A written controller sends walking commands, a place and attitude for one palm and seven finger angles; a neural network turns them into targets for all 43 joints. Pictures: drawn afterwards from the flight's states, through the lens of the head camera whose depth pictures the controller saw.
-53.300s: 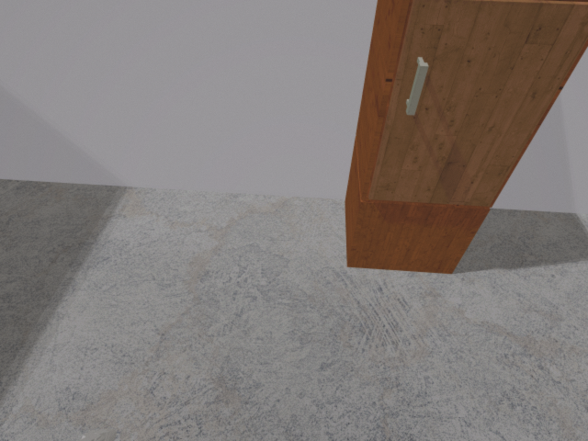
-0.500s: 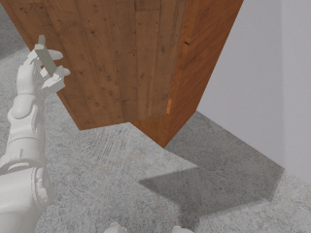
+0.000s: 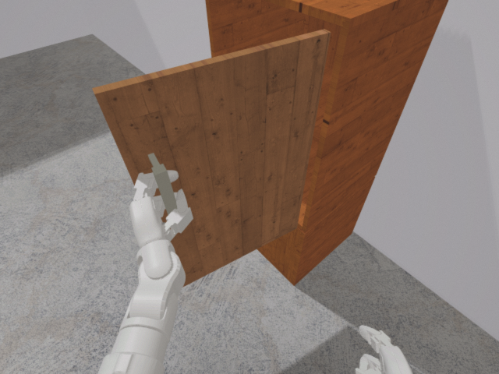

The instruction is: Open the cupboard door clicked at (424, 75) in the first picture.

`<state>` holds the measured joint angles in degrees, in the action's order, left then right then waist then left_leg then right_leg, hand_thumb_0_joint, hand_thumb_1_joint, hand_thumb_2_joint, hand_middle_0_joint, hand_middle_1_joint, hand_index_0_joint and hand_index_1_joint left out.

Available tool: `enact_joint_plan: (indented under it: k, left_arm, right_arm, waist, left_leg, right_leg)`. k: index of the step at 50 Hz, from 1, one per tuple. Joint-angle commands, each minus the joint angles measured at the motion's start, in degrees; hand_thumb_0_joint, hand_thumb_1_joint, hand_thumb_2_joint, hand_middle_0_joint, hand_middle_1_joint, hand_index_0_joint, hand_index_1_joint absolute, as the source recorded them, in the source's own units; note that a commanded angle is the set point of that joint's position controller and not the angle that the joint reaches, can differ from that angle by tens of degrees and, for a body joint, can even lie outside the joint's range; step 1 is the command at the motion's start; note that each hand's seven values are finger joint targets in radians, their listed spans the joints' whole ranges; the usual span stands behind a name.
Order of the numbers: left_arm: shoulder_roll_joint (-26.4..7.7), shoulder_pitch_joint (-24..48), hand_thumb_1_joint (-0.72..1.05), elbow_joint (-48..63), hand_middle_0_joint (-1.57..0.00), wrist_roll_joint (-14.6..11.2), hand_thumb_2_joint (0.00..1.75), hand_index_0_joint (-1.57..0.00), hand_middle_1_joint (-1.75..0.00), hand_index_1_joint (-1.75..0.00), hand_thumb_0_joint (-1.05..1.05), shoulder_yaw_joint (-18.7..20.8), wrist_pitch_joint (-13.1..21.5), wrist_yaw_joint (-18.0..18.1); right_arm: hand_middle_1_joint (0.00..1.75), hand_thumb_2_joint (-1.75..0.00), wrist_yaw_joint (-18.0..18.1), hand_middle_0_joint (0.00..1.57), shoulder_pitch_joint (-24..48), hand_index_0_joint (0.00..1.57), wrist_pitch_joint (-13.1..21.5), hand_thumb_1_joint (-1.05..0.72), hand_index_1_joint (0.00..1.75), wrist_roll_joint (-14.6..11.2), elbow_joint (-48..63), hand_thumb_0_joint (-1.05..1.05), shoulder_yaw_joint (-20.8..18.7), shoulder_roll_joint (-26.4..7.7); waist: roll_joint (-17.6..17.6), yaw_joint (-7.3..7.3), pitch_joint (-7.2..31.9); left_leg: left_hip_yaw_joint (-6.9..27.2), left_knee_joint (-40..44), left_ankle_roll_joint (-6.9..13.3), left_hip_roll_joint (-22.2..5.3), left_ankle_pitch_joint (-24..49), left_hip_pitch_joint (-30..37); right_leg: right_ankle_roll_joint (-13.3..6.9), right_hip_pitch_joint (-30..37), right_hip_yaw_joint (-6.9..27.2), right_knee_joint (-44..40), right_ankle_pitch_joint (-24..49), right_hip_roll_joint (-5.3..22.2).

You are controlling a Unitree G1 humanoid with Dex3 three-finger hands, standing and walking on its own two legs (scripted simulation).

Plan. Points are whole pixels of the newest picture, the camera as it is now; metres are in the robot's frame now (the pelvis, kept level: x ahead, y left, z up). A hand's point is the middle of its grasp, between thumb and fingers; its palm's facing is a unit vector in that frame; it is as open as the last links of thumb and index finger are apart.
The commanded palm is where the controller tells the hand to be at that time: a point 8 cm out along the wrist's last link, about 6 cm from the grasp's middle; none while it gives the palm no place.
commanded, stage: pull the door open along its arc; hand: left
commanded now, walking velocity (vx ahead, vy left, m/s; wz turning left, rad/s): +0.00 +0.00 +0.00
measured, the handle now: (164, 188) +0.40 +0.16 +0.09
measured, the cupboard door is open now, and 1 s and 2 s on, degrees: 79 91 93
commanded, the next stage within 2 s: open thumb and fingers to let go in 0.20 s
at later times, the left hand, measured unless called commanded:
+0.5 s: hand (214, 232) +0.32 +0.07 +0.09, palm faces +0.41 -0.91 -0.01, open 6.5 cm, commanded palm +0.27 +0.11 +0.08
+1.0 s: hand (214, 232) +0.32 +0.07 +0.09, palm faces +0.39 -0.92 -0.01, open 14.2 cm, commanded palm +0.28 +0.10 +0.08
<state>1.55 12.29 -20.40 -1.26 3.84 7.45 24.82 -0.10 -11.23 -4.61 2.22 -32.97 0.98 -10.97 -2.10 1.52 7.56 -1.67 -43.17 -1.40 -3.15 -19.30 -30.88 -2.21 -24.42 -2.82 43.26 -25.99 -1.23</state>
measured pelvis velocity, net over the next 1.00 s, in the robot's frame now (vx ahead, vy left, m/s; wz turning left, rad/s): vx -0.02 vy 0.00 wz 0.04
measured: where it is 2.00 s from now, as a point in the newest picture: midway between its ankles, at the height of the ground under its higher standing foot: outside the picture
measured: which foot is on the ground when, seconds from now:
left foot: down 0.00-1.00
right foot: down 0.00-1.00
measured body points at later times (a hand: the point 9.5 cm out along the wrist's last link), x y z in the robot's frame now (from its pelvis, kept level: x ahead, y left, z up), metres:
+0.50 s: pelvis -0.01 -0.02 +0.00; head -0.01 -0.05 +0.45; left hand +0.29 +0.11 +0.09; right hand +0.16 -0.24 -0.11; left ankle +0.02 +0.14 -0.71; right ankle -0.04 -0.09 -0.71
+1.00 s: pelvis -0.02 +0.00 -0.01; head -0.01 -0.02 +0.44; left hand +0.29 +0.12 +0.09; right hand +0.15 -0.22 -0.12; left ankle +0.02 +0.14 -0.71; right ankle -0.04 -0.09 -0.71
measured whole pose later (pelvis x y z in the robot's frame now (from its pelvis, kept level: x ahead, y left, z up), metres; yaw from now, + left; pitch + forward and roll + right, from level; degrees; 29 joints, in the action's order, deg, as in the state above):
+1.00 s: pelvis -0.02 +0.00 -0.01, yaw +2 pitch +5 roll +0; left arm 7.5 8.0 -14.5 3.7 -10.3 5.8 34.6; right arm 0.1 -10.8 -3.8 3.0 -36.6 -0.3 -10.9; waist -2.7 -0.1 5.3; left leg 0.3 -45.2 -1.5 -2.0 -18.8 -31.4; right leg -2.5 -24.3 -4.8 46.0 -26.8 -0.2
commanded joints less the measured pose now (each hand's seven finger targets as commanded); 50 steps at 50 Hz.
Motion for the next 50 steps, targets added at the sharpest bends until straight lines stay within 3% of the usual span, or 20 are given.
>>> enact_joint_plan:
  k: [1,3,6,8,10,12,14,15,17,28,35,37,39,45,48,50]
  left_arm:
    - [-4.6,9.9,0.9,18.0,-0.4,0.6,0.9,-0.4,-1.35,-1.35,0.0,-0.4,4.9,2.1]
    - [-2.5,7.8,0.9,20.1,-0.4,0.6,0.9,-0.4,-1.35,-1.35,0.0,-3.0,4.8,1.9]
    - [-0.2,4.0,0.9,23.1,-0.4,0.9,0.9,-0.4,-1.35,-1.35,0.0,-5.8,4.4,2.6]
    - [2.3,2.5,0.9,25.5,-0.4,1.7,0.9,-0.4,-1.35,-1.35,0.0,-8.7,4.0,3.6]
    - [4.6,0.9,0.9,26.8,-0.4,2.9,0.9,-0.4,-1.35,-1.35,0.0,-11.7,3.5,5.0]
    - [7.1,-0.6,0.9,27.8,-0.4,4.2,0.9,-0.4,-1.35,-1.35,0.0,-14.6,2.8,6.6]
    - [5.9,3.6,0.9,26.9,-0.4,5.6,0.9,-0.4,-1.35,-1.35,0.0,-14.1,2.4,8.1]
    - [3.7,8.6,0.9,25.1,-0.4,6.4,0.9,-0.4,-1.35,-1.35,0.0,-12.9,2.5,8.8]
    - [3.5,10.5,0.76,24.4,-0.39,5.4,0.84,-0.39,-1.34,-1.34,0.0,-11.5,2.6,9.3]
    - [6.9,12.1,-0.01,19.5,-0.33,3.8,0.51,-0.33,-1.25,-1.25,0.0,-13.5,3.4,6.2]
    - [7.3,11.5,-0.5,19.9,-0.3,5.1,0.3,-0.3,-1.2,-1.2,0.0,-14.2,3.0,7.1]
    - [7.1,12.4,-0.5,20.5,-0.3,5.4,0.3,-0.3,-1.2,-1.2,0.0,-14.2,2.8,7.6]
    - [9.0,11.5,-0.5,20.2,-0.28,5.9,0.3,-0.28,-1.1,-1.1,0.0,-15.7,2.5,8.1]
    - [9.5,15.0,-0.5,18.6,-0.23,6.9,0.3,-0.23,-0.8,-0.8,0.0,-16.7,1.6,9.5]
    - [10.4,16.2,-0.5,18.3,-0.21,7.0,0.3,-0.21,-0.65,-0.65,0.0,-17.2,1.4,10.0]
    - [10.4,15.6,-0.5,17.2,-0.19,7.0,0.3,-0.19,-0.55,-0.55,0.0,-17.3,1.0,10.1]
  right_arm:
    - [0.3,-0.9,0.7,0.2,2.3,0.2,2.0,-0.9,0.3,0.4,7.1,0.0,-3.0,-6.4]
    - [0.3,-0.9,0.7,0.2,3.2,0.2,2.1,-0.9,0.3,0.3,7.5,0.0,-2.8,-6.0]
    - [0.3,-0.9,0.7,0.2,4.0,0.2,2.5,-0.9,0.3,0.5,7.8,0.0,-2.8,-5.8]
    - [0.3,-0.9,0.5,0.2,4.7,0.2,2.8,-0.9,0.3,0.6,8.1,0.0,-2.8,-5.5]
    - [0.3,-0.9,0.2,0.2,4.6,0.2,3.2,-0.9,0.3,0.7,8.0,0.0,-3.0,-5.4]
    - [0.3,-0.9,-0.1,0.2,5.2,0.2,3.7,-0.9,0.3,0.9,8.1,0.0,-3.2,-5.2]
    - [0.3,-0.9,0.1,0.2,5.5,0.2,3.9,-0.9,0.3,1.1,7.1,0.0,-3.1,-5.3]
    - [0.3,-0.9,0.6,0.2,6.0,0.2,3.7,-0.9,0.3,1.2,5.7,0.0,-2.8,-5.4]
    - [0.3,-0.9,1.2,0.2,7.2,0.2,3.5,-0.9,0.3,1.1,5.1,0.0,-2.8,-4.8]
    - [0.3,-0.9,0.9,0.2,6.1,0.2,3.9,-0.9,0.3,0.9,5.1,0.0,-2.7,-4.8]
    - [0.3,-0.9,0.4,0.2,5.6,0.2,3.9,-0.9,0.3,0.9,5.7,0.0,-3.0,-4.9]
    - [0.3,-0.9,0.5,0.2,5.9,0.2,3.6,-0.9,0.3,0.8,5.7,0.0,-3.0,-4.8]
    - [0.3,-0.9,0.3,0.2,5.9,0.2,3.6,-0.9,0.3,0.7,5.9,0.0,-3.1,-4.6]
    - [0.3,-0.9,0.3,0.2,6.3,0.2,3.6,-0.9,0.3,0.7,5.2,0.0,-3.0,-4.8]
    - [0.3,-0.9,0.4,0.2,6.1,0.2,3.6,-0.9,0.3,0.8,5.0,0.0,-3.0,-4.6]
    - [0.3,-0.9,0.3,0.2,6.2,0.2,3.6,-0.9,0.3,0.7,5.1,0.0,-3.0,-4.7]
  waist:
    - [5.8,-1.35,11.5]
    - [4.6,-1.46,10.3]
    - [6.7,-1.48,9.7]
    - [5.5,-1.68,10.0]
    - [7.8,-1.11,8.9]
    - [7.9,-0.89,8.6]
    - [9.4,-0.16,7.0]
    - [10.7,0.92,4.8]
    - [8.2,-0.14,6.8]
    - [7.6,-0.29,9.4]
    - [8.4,-0.56,10.1]
    - [7.2,-0.62,10.4]
    - [6.6,-0.66,9.5]
    - [6.7,0.25,8.1]
    - [6.0,0.21,10.1]
    - [6.3,0.13,9.1]
  left_leg:
    - [-0.1,2.9,2.1,3.0,14.6,10.5]
    - [-0.1,3.1,2.0,3.1,13.9,10.9]
    - [0.1,3.4,2.1,3.2,13.7,11.5]
    - [0.1,3.3,2.0,3.3,13.7,11.9]
    - [0.6,2.9,2.1,3.2,13.8,12.1]
    - [0.7,2.3,2.1,3.2,13.4,12.0]
    - [1.0,1.6,2.2,3.4,11.2,10.8]
    - [1.3,1.2,2.4,3.3,9.5,10.1]
    - [1.3,1.4,2.2,3.6,8.4,10.5]
    - [1.5,2.1,2.2,3.5,11.3,11.3]
    - [1.5,1.6,2.2,3.3,12.4,11.6]
    - [1.4,1.5,2.2,3.2,12.2,11.5]
    - [1.4,1.4,2.1,3.1,12.6,11.7]
    - [1.9,1.3,2.2,2.8,10.3,11.3]
    - [2.0,1.3,2.2,2.8,10.8,11.8]
    - [2.2,1.4,2.1,2.7,10.3,11.4]
  right_leg:
    - [2.7,5.4,2.4,-7.5,31.4,1.6]
    - [2.7,5.3,2.5,-7.9,31.1,1.9]
    - [3.0,5.9,2.6,-8.5,31.6,2.3]
    - [3.0,5.9,2.7,-8.3,31.8,2.5]
    - [3.0,5.5,2.6,-8.6,31.2,2.6]
    - [3.0,4.4,2.5,-8.4,30.7,2.7]
    - [3.1,2.3,3.0,-9.2,26.7,3.1]
    - [3.4,0.5,4.2,-10.7,23.7,3.6]
    - [3.0,1.3,5.1,-11.3,20.4,3.9]
    - [3.0,2.0,2.7,-8.2,26.2,3.1]
    - [2.4,1.4,1.8,-7.3,25.1,2.4]
    - [2.2,1.1,1.9,-7.0,24.5,2.4]
    - [1.8,0.2,1.2,-6.6,23.4,2.0]
    - [1.2,-2.4,0.6,-7.2,16.8,1.3]
    - [1.0,-2.4,0.3,-6.3,16.9,1.1]
    - [0.9,-2.8,0.1,-6.7,15.9,1.0]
